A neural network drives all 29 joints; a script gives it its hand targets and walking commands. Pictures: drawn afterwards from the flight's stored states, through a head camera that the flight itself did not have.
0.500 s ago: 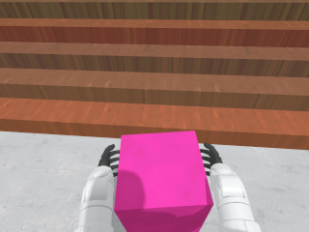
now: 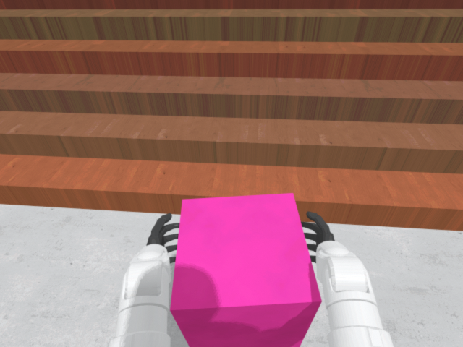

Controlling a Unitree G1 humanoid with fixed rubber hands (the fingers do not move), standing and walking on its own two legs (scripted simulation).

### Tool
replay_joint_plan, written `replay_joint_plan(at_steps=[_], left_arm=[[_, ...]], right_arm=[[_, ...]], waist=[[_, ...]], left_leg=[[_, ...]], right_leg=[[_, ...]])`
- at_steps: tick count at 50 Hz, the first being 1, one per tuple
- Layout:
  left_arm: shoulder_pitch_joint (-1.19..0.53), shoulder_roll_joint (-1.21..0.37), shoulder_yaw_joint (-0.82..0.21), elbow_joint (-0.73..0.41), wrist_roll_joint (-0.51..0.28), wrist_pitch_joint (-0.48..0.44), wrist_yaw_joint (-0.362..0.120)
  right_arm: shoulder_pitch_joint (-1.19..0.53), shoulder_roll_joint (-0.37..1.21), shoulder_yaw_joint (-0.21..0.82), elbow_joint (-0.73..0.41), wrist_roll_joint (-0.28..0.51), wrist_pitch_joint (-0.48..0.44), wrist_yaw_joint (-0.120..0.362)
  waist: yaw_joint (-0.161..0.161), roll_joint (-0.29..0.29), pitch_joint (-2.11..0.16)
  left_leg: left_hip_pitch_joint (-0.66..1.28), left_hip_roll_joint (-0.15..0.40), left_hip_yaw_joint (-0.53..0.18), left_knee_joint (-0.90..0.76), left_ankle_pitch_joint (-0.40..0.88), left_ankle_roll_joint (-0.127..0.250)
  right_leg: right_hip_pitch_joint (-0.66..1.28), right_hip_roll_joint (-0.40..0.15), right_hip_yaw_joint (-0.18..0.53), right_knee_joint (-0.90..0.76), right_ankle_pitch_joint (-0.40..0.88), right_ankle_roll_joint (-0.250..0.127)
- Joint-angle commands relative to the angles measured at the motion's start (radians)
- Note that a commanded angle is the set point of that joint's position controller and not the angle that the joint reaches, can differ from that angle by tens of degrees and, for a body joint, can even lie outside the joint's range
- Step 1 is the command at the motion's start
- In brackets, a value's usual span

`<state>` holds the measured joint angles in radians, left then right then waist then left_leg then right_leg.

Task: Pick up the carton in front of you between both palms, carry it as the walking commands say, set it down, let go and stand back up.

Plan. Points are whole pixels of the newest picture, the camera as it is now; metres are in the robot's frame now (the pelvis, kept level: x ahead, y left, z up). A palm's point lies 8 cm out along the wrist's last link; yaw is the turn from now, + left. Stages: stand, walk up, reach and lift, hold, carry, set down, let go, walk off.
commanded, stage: hold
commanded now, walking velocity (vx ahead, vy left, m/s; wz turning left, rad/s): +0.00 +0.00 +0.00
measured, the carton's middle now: (242, 276) +0.28 +0.00 -0.03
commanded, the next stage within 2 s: carry in 1.02 s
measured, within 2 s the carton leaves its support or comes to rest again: neither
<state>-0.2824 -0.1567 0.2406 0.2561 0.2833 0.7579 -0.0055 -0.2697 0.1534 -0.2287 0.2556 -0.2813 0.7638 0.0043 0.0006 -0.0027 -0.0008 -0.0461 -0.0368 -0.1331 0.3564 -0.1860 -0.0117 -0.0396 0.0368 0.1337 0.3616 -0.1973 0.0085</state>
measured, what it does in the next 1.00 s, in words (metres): stands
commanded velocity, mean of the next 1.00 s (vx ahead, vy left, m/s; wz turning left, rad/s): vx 0.01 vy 0.00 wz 0.00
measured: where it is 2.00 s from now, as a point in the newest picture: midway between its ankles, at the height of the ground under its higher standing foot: outside the picture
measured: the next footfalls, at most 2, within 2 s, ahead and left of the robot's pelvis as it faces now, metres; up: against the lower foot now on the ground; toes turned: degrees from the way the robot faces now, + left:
left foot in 1.56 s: +0.24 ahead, +0.10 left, +0.00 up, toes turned +8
right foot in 1.98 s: +0.60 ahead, -0.10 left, +0.00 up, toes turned -12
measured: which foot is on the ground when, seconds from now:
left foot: down 0.00-1.00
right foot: down 0.00-1.00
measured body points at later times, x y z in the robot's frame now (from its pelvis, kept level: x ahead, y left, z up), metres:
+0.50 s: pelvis +0.00 +0.00 +0.00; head -0.05 +0.00 +0.45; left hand +0.30 +0.15 +0.05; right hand +0.30 -0.15 +0.04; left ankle +0.02 +0.13 -0.75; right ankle +0.01 -0.13 -0.75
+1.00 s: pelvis +0.00 +0.00 +0.00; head -0.05 +0.00 +0.45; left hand +0.30 +0.15 +0.04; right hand +0.30 -0.15 +0.04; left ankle +0.02 +0.13 -0.75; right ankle +0.01 -0.13 -0.75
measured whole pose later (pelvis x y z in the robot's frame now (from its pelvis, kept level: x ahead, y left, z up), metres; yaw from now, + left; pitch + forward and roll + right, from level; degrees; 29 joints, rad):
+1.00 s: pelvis +0.00 +0.00 +0.00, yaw +0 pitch -7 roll +0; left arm -0.28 -0.16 0.24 0.24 0.28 0.76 -0.01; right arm -0.27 0.15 -0.22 0.24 -0.28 0.77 0.00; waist 0.00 0.00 0.01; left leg -0.04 -0.03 -0.13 0.35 -0.19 -0.01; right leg -0.04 0.04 0.13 0.36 -0.20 0.01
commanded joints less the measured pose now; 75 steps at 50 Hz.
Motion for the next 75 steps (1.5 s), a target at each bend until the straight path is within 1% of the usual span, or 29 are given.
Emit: replay_joint_plan(at_steps=[1,11,26,33,40,50,51,52,53,54,55,57,58,60,61,62,63,64,65,66,67,68,69,70,71,72,73,74,75], left_arm=[[-0.498,-0.938,-0.542,-0.005,-0.261,-0.026,-0.245],[-0.528,-0.939,-0.524,0.034,-0.248,-0.033,-0.248],[-0.472,-0.928,-0.533,-0.004,-0.254,-0.027,-0.243],[-0.447,-0.922,-0.541,-0.027,-0.26,-0.024,-0.24],[-0.441,-0.921,-0.545,-0.033,-0.263,-0.023,-0.239],[-0.461,-0.925,-0.54,-0.02,-0.26,-0.025,-0.241],[-0.482,-0.921,-0.548,-0.019,-0.266,-0.025,-0.241],[-0.479,-0.924,-0.554,-0.026,-0.271,-0.025,-0.24],[-0.482,-0.928,-0.575,-0.053,-0.283,-0.024,-0.236],[-0.499,-0.935,-0.598,-0.09,-0.297,-0.019,-0.23],[-0.504,-0.94,-0.617,-0.121,-0.312,-0.01,-0.224],[-0.48,-0.936,-0.666,-0.185,-0.344,0.017,-0.208],[-0.469,-0.933,-0.694,-0.221,-0.358,0.037,-0.197],[-0.453,-0.922,-0.739,-0.3,-0.384,0.088,-0.173],[-0.454,-0.91,-0.751,-0.331,-0.397,0.118,-0.161],[-0.449,-0.893,-0.762,-0.357,-0.407,0.149,-0.149],[-0.439,-0.873,-0.769,-0.378,-0.416,0.178,-0.136],[-0.434,-0.858,-0.782,-0.408,-0.431,0.208,-0.124],[-0.427,-0.842,-0.801,-0.448,-0.454,0.237,-0.116],[-0.425,-0.84,-0.825,-0.485,-0.482,0.261,-0.108],[-0.402,-0.841,-0.841,-0.517,-0.504,0.282,-0.099],[-0.371,-0.846,-0.85,-0.541,-0.516,0.301,-0.09],[-0.319,-0.851,-0.852,-0.563,-0.511,0.315,-0.079],[-0.256,-0.85,-0.837,-0.573,-0.504,0.332,-0.066],[-0.2,-0.853,-0.825,-0.589,-0.497,0.345,-0.054],[-0.171,-0.857,-0.82,-0.633,-0.492,0.36,-0.046],[-0.168,-0.865,-0.823,-0.68,-0.496,0.373,-0.04],[-0.167,-0.873,-0.832,-0.733,-0.507,0.384,-0.036],[-0.162,-0.877,-0.844,-0.779,-0.518,0.393,-0.034]], right_arm=[[-0.554,0.917,0.539,-0.042,0.268,-0.043,0.248],[-0.586,0.921,0.524,-0.006,0.257,-0.048,0.249],[-0.528,0.917,0.536,-0.044,0.267,-0.042,0.241],[-0.502,0.911,0.543,-0.065,0.272,-0.038,0.238],[-0.497,0.909,0.546,-0.073,0.274,-0.038,0.238],[-0.517,0.91,0.539,-0.06,0.268,-0.039,0.241],[-0.534,0.916,0.549,-0.065,0.276,-0.037,0.242],[-0.528,0.914,0.553,-0.07,0.277,-0.037,0.239],[-0.536,0.915,0.572,-0.101,0.29,-0.036,0.236],[-0.547,0.922,0.596,-0.131,0.305,-0.031,0.231],[-0.562,0.924,0.619,-0.165,0.32,-0.023,0.225],[-0.545,0.928,0.67,-0.229,0.353,0.005,0.21],[-0.534,0.924,0.698,-0.267,0.37,0.024,0.201],[-0.536,0.907,0.744,-0.341,0.404,0.075,0.184],[-0.538,0.894,0.756,-0.37,0.416,0.103,0.173],[-0.521,0.876,0.76,-0.39,0.425,0.133,0.16],[-0.494,0.857,0.76,-0.404,0.431,0.163,0.146],[-0.455,0.84,0.76,-0.415,0.434,0.19,0.13],[-0.417,0.827,0.763,-0.444,0.436,0.215,0.112],[-0.396,0.819,0.765,-0.488,0.438,0.239,0.094],[-0.372,0.819,0.773,-0.531,0.445,0.263,0.08],[-0.351,0.823,0.786,-0.576,0.457,0.285,0.071],[-0.344,0.822,0.806,-0.624,0.477,0.308,0.067],[-0.337,0.824,0.824,-0.662,0.5,0.332,0.063],[-0.334,0.823,0.843,-0.7,0.523,0.352,0.064],[-0.328,0.824,0.863,-0.735,0.545,0.366,0.067],[-0.32,0.832,0.872,-0.762,0.565,0.377,0.069],[-0.281,0.842,0.87,-0.778,0.576,0.385,0.069],[-0.234,0.849,0.864,-0.793,0.578,0.39,0.068]], waist=[[0.0,0.005,-0.19],[0.0,0.002,-0.192],[0.0,0.001,-0.212],[0.0,0.002,-0.212],[0.001,0.003,-0.208],[0.0,0.003,-0.2],[0.001,-0.008,-0.171],[0.001,-0.011,-0.194],[0.001,-0.015,-0.177],[-0.001,-0.02,-0.162],[0.001,-0.022,-0.164],[0.004,-0.047,-0.253],[0.004,-0.063,-0.293],[0.004,-0.074,-0.294],[0.003,-0.056,-0.271],[-0.001,-0.004,-0.251],[-0.006,0.097,-0.236],[-0.014,0.204,-0.224],[-0.016,0.253,-0.185],[-0.014,0.224,-0.19],[-0.012,0.172,-0.232],[-0.007,0.117,-0.291],[0.007,0.033,-0.318],[0.021,-0.157,-0.334],[0.026,-0.316,-0.311],[0.038,-0.267,-0.269],[0.049,-0.174,-0.25],[0.049,-0.135,-0.263],[0.044,-0.139,-0.275]], left_leg=[[0.032,-0.053,0.069,-0.047,0.098,-0.008],[0.027,-0.051,0.074,-0.046,0.062,-0.005],[0.053,-0.056,0.068,-0.046,0.164,-0.008],[0.06,-0.058,0.065,-0.048,0.191,-0.008],[0.059,-0.058,0.064,-0.048,0.188,-0.009],[0.048,-0.056,0.065,-0.048,0.149,-0.007],[-0.085,0.109,0.043,0.026,-0.022,0.013],[-0.116,0.103,0.013,0.001,-0.232,0.011],[-0.158,0.089,0.014,-0.005,-0.416,0.016],[-0.202,0.086,0.017,0.007,-0.51,0.021],[-0.218,0.09,0.033,0.039,-0.462,0.023],[-0.203,0.081,0.093,0.11,-0.29,0.022],[-0.205,0.079,0.111,0.136,-0.261,0.022],[-0.234,0.084,0.117,0.131,-0.333,0.023],[-0.234,0.101,0.099,0.101,-0.369,0.029],[-0.206,0.144,0.039,0.046,-0.408,0.046],[-0.144,0.208,-0.059,-0.038,-0.441,0.077],[-0.055,0.293,-0.186,-0.119,-0.411,0.119],[-0.007,0.337,-0.243,-0.11,-0.285,0.169],[-0.012,0.331,-0.203,-0.068,-0.144,0.182],[-0.044,0.296,-0.112,-0.01,-0.048,0.165],[-0.108,0.245,0.01,0.062,-0.03,0.125],[-0.204,0.179,0.14,0.204,0.015,0.077],[-0.455,0.108,0.254,0.429,0.059,0.022],[-0.702,0.064,0.308,0.52,-0.21,-0.009],[-0.813,0.069,0.26,0.514,-0.397,-0.003],[-0.864,0.077,0.252,0.469,-0.455,0.002],[-0.842,0.081,0.253,0.394,-0.422,0.011],[-0.763,0.079,0.265,0.301,-0.334,0.017]], right_leg=[[-0.002,0.055,-0.068,-0.056,0.09,0.005],[-0.01,0.051,-0.07,-0.056,0.056,0.004],[0.027,0.055,-0.064,-0.055,0.164,0.009],[0.034,0.057,-0.061,-0.057,0.189,0.01],[0.029,0.057,-0.061,-0.056,0.181,0.009],[0.017,0.055,-0.063,-0.056,0.141,0.006],[-0.12,-0.111,-0.026,0.009,-0.019,-0.012],[-0.152,-0.115,0.004,-0.026,-0.232,-0.016],[-0.211,-0.107,0.019,-0.044,-0.442,-0.025],[-0.241,-0.106,0.023,-0.044,-0.536,-0.034],[-0.244,-0.119,0.021,-0.033,-0.497,-0.043],[-0.203,-0.146,0.012,-0.02,-0.372,-0.058],[-0.186,-0.16,0.023,-0.02,-0.365,-0.067],[-0.205,-0.176,0.034,-0.016,-0.448,-0.079],[-0.245,-0.171,0.014,0.009,-0.466,-0.075],[-0.309,-0.15,-0.036,0.077,-0.445,-0.059],[-0.396,-0.109,-0.121,0.198,-0.367,-0.031],[-0.502,-0.057,-0.222,0.341,-0.263,-0.003],[-0.574,-0.055,-0.249,0.28,-0.285,-0.001],[-0.522,-0.06,-0.261,0.195,-0.263,-0.004],[-0.397,-0.055,-0.282,0.109,-0.212,-0.005],[-0.23,-0.058,-0.287,0.054,-0.147,-0.01],[-0.081,-0.105,-0.19,-0.008,-0.118,-0.04],[0.15,-0.239,0.012,-0.007,0.032,-0.108],[0.311,-0.375,0.182,-0.001,0.348,-0.184],[0.362,-0.411,0.221,-0.008,0.499,-0.233],[0.399,-0.412,0.209,0.002,0.511,-0.236],[0.405,-0.4,0.164,0.007,0.477,-0.211],[0.366,-0.381,0.104,0.001,0.44,-0.175]])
